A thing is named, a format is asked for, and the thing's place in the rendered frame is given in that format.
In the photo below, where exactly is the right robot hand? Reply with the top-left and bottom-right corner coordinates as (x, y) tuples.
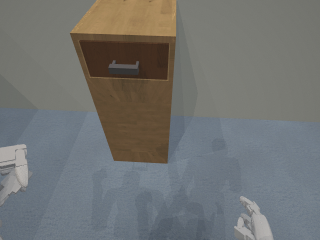
(234, 196), (274, 240)

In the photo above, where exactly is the handle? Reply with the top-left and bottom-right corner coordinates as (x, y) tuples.
(108, 60), (139, 75)

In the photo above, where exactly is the drawer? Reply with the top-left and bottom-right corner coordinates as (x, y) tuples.
(79, 40), (170, 80)

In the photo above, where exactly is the left robot hand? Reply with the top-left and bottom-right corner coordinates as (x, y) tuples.
(0, 144), (33, 207)

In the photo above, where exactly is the cabinet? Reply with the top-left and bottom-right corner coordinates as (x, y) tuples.
(70, 0), (177, 164)

